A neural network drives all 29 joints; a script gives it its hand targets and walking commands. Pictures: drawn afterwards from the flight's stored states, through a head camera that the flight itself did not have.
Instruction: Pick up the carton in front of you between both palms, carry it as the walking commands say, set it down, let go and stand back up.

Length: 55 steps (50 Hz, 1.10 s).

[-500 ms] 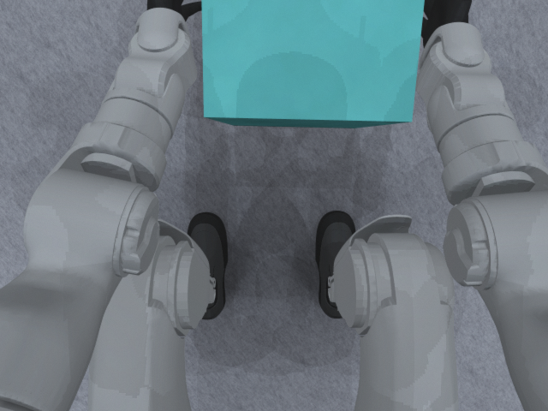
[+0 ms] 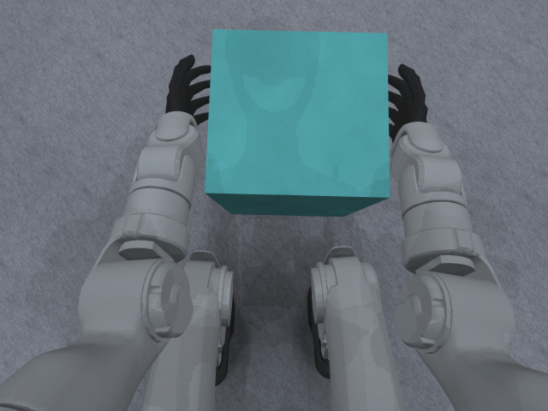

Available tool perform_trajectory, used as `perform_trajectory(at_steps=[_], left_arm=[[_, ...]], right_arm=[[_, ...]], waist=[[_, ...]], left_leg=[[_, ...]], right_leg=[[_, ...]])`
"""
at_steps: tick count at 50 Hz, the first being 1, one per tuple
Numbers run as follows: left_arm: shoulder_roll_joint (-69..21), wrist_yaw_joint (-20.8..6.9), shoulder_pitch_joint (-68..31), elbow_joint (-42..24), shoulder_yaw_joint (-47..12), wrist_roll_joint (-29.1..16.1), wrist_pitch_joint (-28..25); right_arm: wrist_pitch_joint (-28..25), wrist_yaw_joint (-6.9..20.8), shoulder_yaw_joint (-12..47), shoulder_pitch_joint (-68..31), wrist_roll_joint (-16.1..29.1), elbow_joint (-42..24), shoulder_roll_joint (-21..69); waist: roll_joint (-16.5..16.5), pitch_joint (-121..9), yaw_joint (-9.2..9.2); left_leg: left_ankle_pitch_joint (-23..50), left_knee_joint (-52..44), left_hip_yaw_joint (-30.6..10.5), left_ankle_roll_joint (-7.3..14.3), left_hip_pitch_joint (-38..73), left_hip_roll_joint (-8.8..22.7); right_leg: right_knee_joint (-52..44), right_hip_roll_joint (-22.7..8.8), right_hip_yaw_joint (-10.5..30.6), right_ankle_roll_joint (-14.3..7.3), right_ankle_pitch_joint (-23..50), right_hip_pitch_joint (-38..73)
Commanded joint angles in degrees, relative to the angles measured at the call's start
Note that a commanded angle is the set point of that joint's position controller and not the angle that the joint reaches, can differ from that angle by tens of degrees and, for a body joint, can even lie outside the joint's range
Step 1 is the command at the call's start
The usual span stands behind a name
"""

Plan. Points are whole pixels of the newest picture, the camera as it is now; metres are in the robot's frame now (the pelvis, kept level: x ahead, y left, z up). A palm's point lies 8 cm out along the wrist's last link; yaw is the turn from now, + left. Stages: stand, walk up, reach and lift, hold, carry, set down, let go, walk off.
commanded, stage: reach and lift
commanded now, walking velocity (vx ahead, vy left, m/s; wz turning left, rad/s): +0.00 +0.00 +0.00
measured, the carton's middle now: (292, 143) +0.49 -0.04 -0.14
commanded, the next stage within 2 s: none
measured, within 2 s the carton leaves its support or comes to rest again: neither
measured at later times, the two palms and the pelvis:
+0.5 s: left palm (126, 79) +0.48 +0.12 +0.08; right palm (465, 93) +0.46 -0.18 +0.08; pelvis +0.03 +0.00 +0.13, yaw -1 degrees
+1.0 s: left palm out of the picture +0.43 +0.13 +0.25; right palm out of the picture +0.42 -0.17 +0.24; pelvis +0.08 +0.00 +0.27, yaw -1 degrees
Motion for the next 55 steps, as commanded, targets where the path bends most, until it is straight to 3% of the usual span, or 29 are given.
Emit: perform_trajectory(at_steps=[1,3,5,10,18,24,38,55], left_arm=[[-58.56,-15.22,-36.22,-0.09,-19.95,-1.23,1.16],[-60.08,-15.45,-36.39,-0.46,-20.45,-1.17,1.36],[-61.19,-15.58,-35.80,-0.74,-20.92,-1.23,1.55],[-63.40,-15.94,-32.30,-2.55,-22.88,-1.28,2.45],[-67.51,-16.74,-25.82,-9.00,-31.79,-5.36,3.48],[-68.68,-17.01,-19.11,-10.35,-34.80,-6.05,3.62],[-69.21,-17.56,-4.05,-10.05,-34.90,-3.58,2.30],[-70.00,-18.78,12.68,-14.32,-39.40,-2.64,3.99]], right_arm=[[0.93,16.40,20.94,-36.68,2.25,-0.88,58.74],[1.03,16.57,19.27,-35.63,0.77,-0.37,59.25],[1.12,16.68,18.88,-34.96,0.19,-0.64,59.66],[1.85,17.46,21.78,-33.02,1.10,-3.16,62.05],[2.76,17.34,29.66,-26.21,4.39,-9.25,66.06],[2.87,16.78,32.68,-19.57,5.16,-10.35,68.05],[1.27,15.74,33.58,-5.70,3.02,-10.18,70.31],[2.41,15.73,37.96,10.67,2.09,-15.21,71.12]], waist=[[-2.53,-49.31,0.15],[-1.57,-52.07,-1.61],[-0.88,-54.54,-2.05],[-1.30,-59.04,-1.14],[-1.49,-63.90,-1.39],[-1.68,-59.33,-0.87],[-2.81,-45.52,0.59],[-2.34,-31.07,1.47]], left_leg=[[0.25,-15.56,6.94,2.64,22.62,-6.76],[0.38,-17.90,6.49,2.25,25.29,-6.82],[1.48,-19.66,6.25,1.88,28.29,-6.88],[3.94,-24.05,5.95,1.63,35.48,-6.70],[10.32,-29.61,4.93,0.94,44.88,-6.79],[11.08,-34.87,3.94,0.91,49.45,-6.71],[12.88,-50.34,0.82,1.95,65.00,-5.62],[23.78,-71.92,-2.97,2.55,91.05,-2.71]], right_leg=[[-16.02,5.94,-5.94,-1.57,0.97,31.65],[-17.54,6.09,-6.36,-1.72,2.13,34.14],[-19.16,6.09,-6.58,-1.81,3.40,36.00],[-22.94,6.22,-6.73,-1.45,5.54,41.05],[-28.15,6.46,-5.84,-0.89,13.09,52.19],[-33.42,6.58,-4.40,-0.77,14.34,58.71],[-48.91,5.99,-1.07,-1.38,15.66,75.25],[-69.78,4.10,2.24,-2.22,25.55,99.87]])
